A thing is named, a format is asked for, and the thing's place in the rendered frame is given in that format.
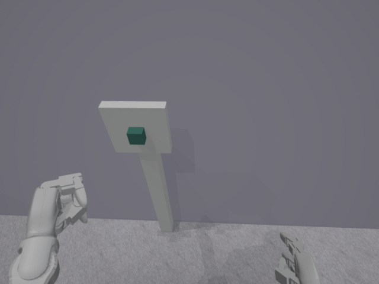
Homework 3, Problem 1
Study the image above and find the panel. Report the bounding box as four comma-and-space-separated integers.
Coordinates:
98, 101, 174, 233

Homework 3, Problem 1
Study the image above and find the right robot hand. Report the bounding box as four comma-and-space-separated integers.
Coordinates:
275, 232, 321, 284

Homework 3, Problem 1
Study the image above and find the left robot hand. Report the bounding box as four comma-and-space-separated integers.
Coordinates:
26, 173, 88, 239

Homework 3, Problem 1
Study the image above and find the robot left forearm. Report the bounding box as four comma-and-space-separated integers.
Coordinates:
9, 235, 60, 284

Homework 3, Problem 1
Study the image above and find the button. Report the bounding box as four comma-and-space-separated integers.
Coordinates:
127, 127, 146, 145

